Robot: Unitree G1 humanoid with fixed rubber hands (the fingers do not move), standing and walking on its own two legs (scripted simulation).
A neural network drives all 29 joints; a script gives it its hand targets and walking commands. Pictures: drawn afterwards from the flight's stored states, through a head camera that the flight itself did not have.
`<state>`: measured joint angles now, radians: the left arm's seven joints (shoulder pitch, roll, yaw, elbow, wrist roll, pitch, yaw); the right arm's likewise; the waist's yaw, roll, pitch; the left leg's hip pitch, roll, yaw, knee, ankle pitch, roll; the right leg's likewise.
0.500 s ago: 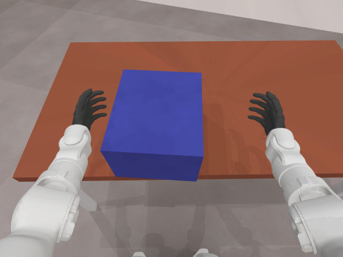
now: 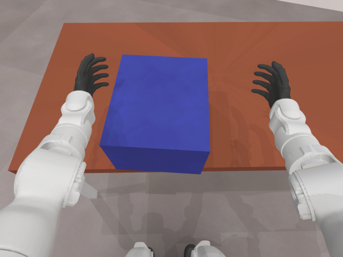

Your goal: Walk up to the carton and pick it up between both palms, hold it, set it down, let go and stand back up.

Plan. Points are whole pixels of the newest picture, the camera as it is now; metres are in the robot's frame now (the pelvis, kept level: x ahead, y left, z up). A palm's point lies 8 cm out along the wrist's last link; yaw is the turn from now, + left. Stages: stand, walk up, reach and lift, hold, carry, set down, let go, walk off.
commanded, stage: reach and lift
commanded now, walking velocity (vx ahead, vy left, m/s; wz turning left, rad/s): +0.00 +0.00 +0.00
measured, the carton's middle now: (161, 114) +0.49 +0.04 -0.05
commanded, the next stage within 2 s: none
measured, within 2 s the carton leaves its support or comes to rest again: neither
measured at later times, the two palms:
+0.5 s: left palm (91, 115) +0.46 +0.22 -0.01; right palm (250, 122) +0.45 -0.20 -0.03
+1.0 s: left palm (100, 119) +0.46 +0.20 -0.02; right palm (240, 122) +0.45 -0.18 -0.04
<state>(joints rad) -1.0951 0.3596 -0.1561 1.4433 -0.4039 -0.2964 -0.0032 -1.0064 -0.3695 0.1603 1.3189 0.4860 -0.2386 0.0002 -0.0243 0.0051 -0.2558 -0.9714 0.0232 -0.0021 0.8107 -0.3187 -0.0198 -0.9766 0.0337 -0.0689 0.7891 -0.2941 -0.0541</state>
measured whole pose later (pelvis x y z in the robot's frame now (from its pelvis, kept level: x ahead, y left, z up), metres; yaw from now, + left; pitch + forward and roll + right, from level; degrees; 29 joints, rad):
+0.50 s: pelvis -0.01 +0.01 -0.03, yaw -1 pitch +37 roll -1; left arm -1.05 0.32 -0.11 1.47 -0.37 -0.47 -0.01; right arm -0.97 -0.30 0.08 1.37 0.36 -0.43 -0.03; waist 0.02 0.04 -0.30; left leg -1.25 0.03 -0.01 0.95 -0.35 -0.01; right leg -1.24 0.03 -0.08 0.90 -0.31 -0.05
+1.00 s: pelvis +0.00 +0.02 -0.04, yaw -1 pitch +36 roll -2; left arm -1.01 0.24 -0.07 1.44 -0.31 -0.50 0.03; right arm -0.98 -0.25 0.00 1.38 0.28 -0.45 -0.05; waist 0.03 0.05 -0.30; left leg -1.26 0.02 0.00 1.02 -0.39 0.00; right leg -1.25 0.03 -0.07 0.96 -0.35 -0.04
